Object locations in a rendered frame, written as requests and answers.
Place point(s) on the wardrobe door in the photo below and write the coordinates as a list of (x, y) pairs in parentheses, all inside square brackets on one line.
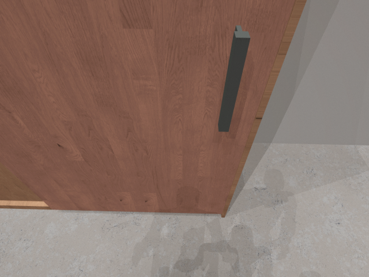
[(113, 105), (11, 188)]

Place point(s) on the handle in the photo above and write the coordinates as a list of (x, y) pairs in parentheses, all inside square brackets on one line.
[(240, 43)]

